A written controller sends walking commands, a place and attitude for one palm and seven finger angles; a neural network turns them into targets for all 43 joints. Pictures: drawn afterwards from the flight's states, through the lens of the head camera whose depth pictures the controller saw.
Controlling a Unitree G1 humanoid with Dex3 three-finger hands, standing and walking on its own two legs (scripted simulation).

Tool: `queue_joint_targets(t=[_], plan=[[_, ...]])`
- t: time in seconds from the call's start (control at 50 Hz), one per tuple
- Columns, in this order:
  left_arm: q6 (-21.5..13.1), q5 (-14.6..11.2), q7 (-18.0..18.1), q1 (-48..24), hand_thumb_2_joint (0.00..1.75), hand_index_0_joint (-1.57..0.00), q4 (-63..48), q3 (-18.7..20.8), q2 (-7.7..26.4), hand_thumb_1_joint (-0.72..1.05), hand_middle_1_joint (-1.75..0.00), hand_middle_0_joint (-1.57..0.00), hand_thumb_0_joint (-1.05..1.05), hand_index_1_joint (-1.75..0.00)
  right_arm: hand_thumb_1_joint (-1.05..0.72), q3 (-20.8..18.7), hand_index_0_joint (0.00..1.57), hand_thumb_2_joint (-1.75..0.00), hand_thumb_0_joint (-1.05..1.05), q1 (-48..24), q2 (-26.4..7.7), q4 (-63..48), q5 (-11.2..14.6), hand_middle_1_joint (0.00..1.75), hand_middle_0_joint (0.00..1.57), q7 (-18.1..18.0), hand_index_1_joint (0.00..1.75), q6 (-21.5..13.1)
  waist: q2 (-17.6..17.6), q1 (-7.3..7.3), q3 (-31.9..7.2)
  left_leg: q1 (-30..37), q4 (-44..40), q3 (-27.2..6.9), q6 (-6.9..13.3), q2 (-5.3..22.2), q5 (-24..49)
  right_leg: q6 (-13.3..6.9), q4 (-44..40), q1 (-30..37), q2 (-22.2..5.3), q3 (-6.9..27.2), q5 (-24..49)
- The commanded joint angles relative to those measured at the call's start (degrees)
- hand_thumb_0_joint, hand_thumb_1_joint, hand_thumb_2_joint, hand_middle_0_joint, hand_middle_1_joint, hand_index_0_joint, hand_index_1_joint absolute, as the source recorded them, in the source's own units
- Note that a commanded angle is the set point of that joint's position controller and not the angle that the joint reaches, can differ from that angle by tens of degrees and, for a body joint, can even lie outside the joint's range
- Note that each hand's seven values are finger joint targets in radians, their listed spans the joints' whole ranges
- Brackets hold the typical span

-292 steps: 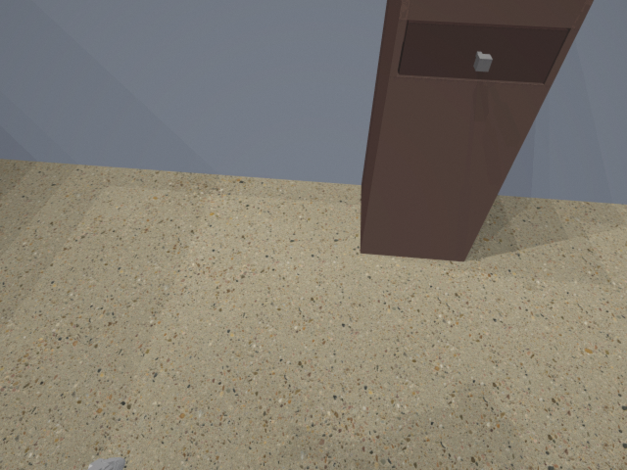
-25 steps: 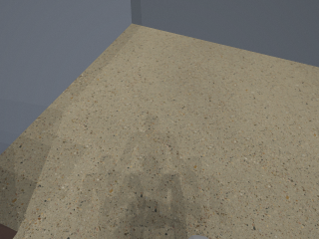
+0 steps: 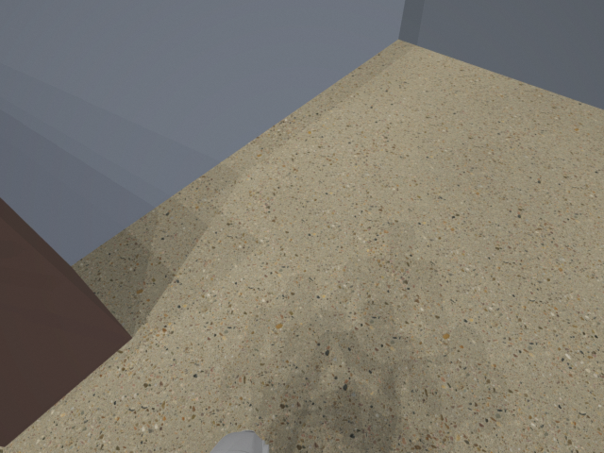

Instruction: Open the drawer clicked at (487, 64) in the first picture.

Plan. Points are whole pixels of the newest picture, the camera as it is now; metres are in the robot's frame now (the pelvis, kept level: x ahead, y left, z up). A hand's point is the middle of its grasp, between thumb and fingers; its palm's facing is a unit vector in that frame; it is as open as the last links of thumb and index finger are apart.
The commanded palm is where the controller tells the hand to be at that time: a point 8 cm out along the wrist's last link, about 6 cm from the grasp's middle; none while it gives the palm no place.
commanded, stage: turn to face it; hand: left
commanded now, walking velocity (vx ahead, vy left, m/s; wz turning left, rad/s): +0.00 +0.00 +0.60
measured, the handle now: out of the picture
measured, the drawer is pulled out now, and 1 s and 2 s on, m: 0.00 0.00 0.00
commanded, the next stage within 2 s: take the last steps up to it in 1.46 s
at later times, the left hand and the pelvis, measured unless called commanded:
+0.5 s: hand out of the picture +0.06 +0.24 -0.15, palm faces +0.30 -0.90 -0.31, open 7.4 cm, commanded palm none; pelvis +0.00 +0.00 -0.01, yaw +17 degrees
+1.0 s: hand out of the picture -0.13 +0.21 -0.19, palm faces +0.62 -0.75 -0.25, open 7.4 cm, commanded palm none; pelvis -0.03 +0.01 -0.02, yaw +37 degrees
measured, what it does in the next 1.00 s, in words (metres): steps on the spot, turning left: left foot, then right foot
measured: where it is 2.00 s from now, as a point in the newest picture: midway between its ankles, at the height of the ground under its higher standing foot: outside the picture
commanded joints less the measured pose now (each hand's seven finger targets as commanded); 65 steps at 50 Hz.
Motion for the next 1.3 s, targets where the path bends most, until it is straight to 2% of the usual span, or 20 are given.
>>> queue_joint_targets(t=[0.0,0.06,0.08,0.1,0.14,0.24,0.36,0.44,0.46,0.48,0.5,0.56,0.6,0.8,0.88,0.9,0.92,0.94,1.04,1.28], plan=[[-0.63,0.41,0.73,3.86,0.90,-0.20,-2.60,4.57,14.79,0.90,-0.30,-0.20,0.00,-0.30,-0.90,0.32,0.20,-0.90,0.00,-5.95,-2.58,-6.37,0.42,0.30,0.20,-0.14,0.30,-2.51,-14.23,3.20,-6.32,0.47,-10.47,4.42,1.24,-1.26,-1.30,-6.01,-4.13,9.33,-12.99,7.56,36.34],[-0.32,-0.46,0.44,2.37,0.90,-0.20,-2.68,5.03,14.74,0.90,-0.30,-0.20,0.00,-0.30,-0.90,-0.31,0.20,-0.90,0.00,0.30,-5.43,-5.11,0.17,0.30,0.20,-0.44,0.30,-3.60,-9.63,-0.35,-10.90,13.88,-28.56,4.56,2.78,-1.12,12.42,-1.50,7.58,6.20,-11.66,2.63,34.46],[-0.24,-0.91,0.03,2.46,0.90,-0.20,-4.07,4.90,12.70,0.90,-0.30,-0.20,0.00,-0.30,-0.90,-1.75,0.20,-0.90,0.00,4.36,-10.91,-4.36,-0.25,0.30,0.20,-0.75,0.30,-4.27,2.96,-2.72,-14.41,27.32,-30.74,-6.92,7.11,8.28,28.75,2.29,19.24,-6.84,-7.56,0.23,20.37],[-0.27,-0.94,-0.44,-0.25,0.90,-0.20,-7.04,3.50,8.70,0.90,-0.30,-0.20,0.00,-0.30,-0.90,-3.18,0.20,-0.90,0.00,8.34,-16.48,-3.56,0.14,0.30,0.20,-1.11,0.30,-4.21,18.73,-4.86,-14.35,34.01,-28.77,-23.42,15.45,22.15,56.36,5.78,30.17,-23.45,-0.80,1.99,-19.05],[0.75,-0.68,0.37,-6.14,0.90,-0.20,-7.51,3.64,8.93,0.90,-0.30,-0.20,0.00,-0.30,-0.90,-2.75,0.20,-0.90,0.00,8.55,-14.22,-2.39,0.19,0.30,0.20,-2.18,0.30,-3.99,13.95,-5.17,-12.01,26.23,-28.84,-20.07,17.03,19.37,43.67,5.16,36.77,-24.49,-0.80,9.77,-16.40],[1.01,-0.54,-0.68,-3.15,0.90,-0.20,-4.80,4.03,9.20,0.90,-0.30,-0.20,0.00,-0.30,-0.90,-1.19,0.20,-0.90,0.00,-0.85,-10.17,-5.09,-0.16,0.30,0.20,-2.20,0.30,-4.26,9.06,-0.86,-6.21,14.93,-32.54,-12.86,12.72,10.32,29.64,5.40,31.40,-18.10,1.06,10.34,-5.27],[0.66,-0.81,-0.32,-5.49,0.90,-0.20,-6.89,3.49,8.13,0.90,-0.30,-0.20,0.00,-0.30,-0.90,-1.98,0.20,-0.90,0.00,1.08,-11.07,-4.98,-0.46,0.30,0.20,-1.95,0.30,-3.68,9.07,-1.98,-7.21,15.07,-30.91,-19.09,14.02,9.95,28.98,5.18,17.74,-13.42,4.48,10.23,-6.79],[-0.46,-1.20,0.09,-0.16,0.90,-0.20,-6.37,3.61,9.24,0.90,-0.30,-0.20,0.00,-0.30,-0.90,-2.35,0.20,-0.90,0.00,-0.89,-10.68,-5.82,-0.02,0.30,0.20,-1.78,0.30,-3.31,8.35,0.92,-8.89,8.92,-24.56,-21.00,11.22,6.76,30.91,4.38,-1.07,0.20,6.57,9.19,3.00],[-1.12,-0.91,0.39,2.24,0.90,-0.20,-6.15,4.10,11.25,0.90,-0.30,-0.20,0.00,-0.30,-0.90,-2.09,0.20,-0.90,0.00,-0.41,-8.69,-6.27,0.33,0.30,0.20,-1.61,0.30,-3.44,3.15,2.10,-10.01,3.58,-19.39,-18.82,8.25,3.60,24.06,3.47,-9.54,7.71,2.21,12.84,7.21],[-1.68,0.13,0.95,3.10,0.90,-0.20,-6.18,5.21,17.09,0.90,-0.30,-0.20,0.00,-0.30,-0.90,-1.31,0.20,-0.90,0.00,1.02,-4.36,-7.46,0.74,0.30,0.20,-1.24,0.30,-3.53,-14.30,2.29,-10.53,-8.26,-6.48,-7.94,3.12,-5.01,2.85,-2.00,-14.00,15.06,-13.89,28.57,12.26],[-1.36,-0.23,0.92,2.16,0.90,-0.20,-6.87,4.91,17.92,0.90,-0.30,-0.20,0.00,-0.30,-0.90,-1.69,0.20,-0.90,0.00,0.79,-5.86,-7.73,-0.08,0.30,0.20,-1.46,0.30,-3.19,-15.45,2.18,-9.58,-8.90,5.21,-6.94,2.28,-5.02,-10.09,-7.39,-14.35,7.98,-21.30,31.89,15.21],[-1.27,-0.39,0.97,-5.85,0.90,-0.20,-8.13,3.54,12.20,0.90,-0.30,-0.20,0.00,-0.30,-0.90,-1.81,0.20,-0.90,0.00,1.46,-5.67,-4.56,-0.37,0.30,0.20,-0.60,0.30,-1.96,-8.50,-1.48,-3.15,-8.74,18.71,-6.39,1.43,-1.22,-0.56,-6.28,-12.25,0.92,-12.92,18.76,16.75],[-1.63,-0.28,0.94,-5.12,0.90,-0.20,-7.98,3.04,10.95,0.90,-0.30,-0.20,0.00,-0.30,-0.90,-1.37,0.20,-0.90,0.00,2.15,-4.98,-3.76,-0.24,0.30,0.20,-0.14,0.30,-1.62,-10.05,-1.24,-3.10,-8.08,18.97,-4.10,0.42,-0.71,2.45,-5.40,-10.96,1.56,-10.70,12.81,22.48],[-0.76,0.25,0.83,1.63,0.90,-0.20,-4.12,4.30,14.70,0.90,-0.30,-0.20,0.00,-0.30,-0.90,0.34,0.20,-0.90,0.00,-3.98,-2.99,-5.01,0.40,0.30,0.20,-0.03,0.30,-2.09,-12.66,2.49,-5.68,-0.23,-4.80,3.27,0.75,0.02,-1.43,-6.99,-7.17,6.67,-14.08,6.39,29.55],[0.01,-0.22,0.38,0.30,0.90,-0.20,-3.41,4.88,14.85,0.90,-0.30,-0.20,0.00,-0.30,-0.90,0.10,0.20,-0.90,0.00,1.18,-4.41,-4.33,0.20,0.30,0.20,-0.36,0.30,-3.13,-9.08,-0.48,-7.80,11.80,-21.77,5.05,2.50,-0.58,8.57,-2.77,1.61,1.85,-13.40,1.67,23.46],[0.34,-0.70,0.13,0.75,0.90,-0.20,-3.89,4.78,13.49,0.90,-0.30,-0.20,0.00,-0.30,-0.90,-0.80,0.20,-0.90,0.00,4.49,-7.86,-3.74,0.08,0.30,0.20,-0.41,0.30,-3.71,-0.86,-2.44,-9.79,21.09,-28.24,-0.48,4.35,3.07,16.19,0.15,10.73,-5.86,-11.18,0.40,16.35],[0.45,-1.06,-0.46,0.32,0.90,-0.20,-6.20,3.96,9.49,0.90,-0.30,-0.20,0.00,-0.30,-0.90,-2.46,0.20,-0.90,0.00,7.67,-14.55,-3.69,-0.28,0.30,0.20,-0.74,0.30,-4.15,18.36,-4.21,-10.59,28.72,-30.96,-22.13,12.07,18.80,35.96,5.18,24.08,-22.07,-2.51,-1.01,-13.32],[0.79,-0.34,-0.17,-5.33,0.90,-0.20,-8.47,2.87,9.29,0.90,-0.30,-0.20,0.00,-0.30,-0.90,-2.59,0.20,-0.90,0.00,12.20,-16.94,-2.33,0.12,0.30,0.20,-1.09,0.30,-3.71,14.58,-6.42,-9.97,25.05,-31.74,-24.05,16.72,23.31,40.71,4.81,32.10,-23.13,-0.64,4.88,-21.05],[1.23,-0.39,-0.63,-1.95,0.90,-0.20,-3.08,3.83,9.60,0.90,-0.30,-0.20,0.00,-0.30,-0.90,-0.25,0.20,-0.90,0.00,-0.42,-9.51,-4.87,-0.04,0.30,0.20,-2.51,0.30,-4.45,7.91,-0.38,-5.89,14.26,-34.59,-13.86,12.89,11.85,24.32,4.88,37.04,-20.02,-0.18,10.53,-4.27],[1.05,-0.77,0.19,-3.88,0.90,-0.20,-3.87,2.74,6.98,0.90,-0.30,-0.20,0.00,-0.30,-0.90,-0.67,0.20,-0.90,0.00,4.05,-8.58,-2.60,-0.44,0.30,0.20,-2.57,0.30,-3.82,9.31,-2.20,-6.77,15.81,-34.42,-20.69,15.20,11.12,22.96,4.21,18.07,-12.94,4.34,10.44,-7.78]])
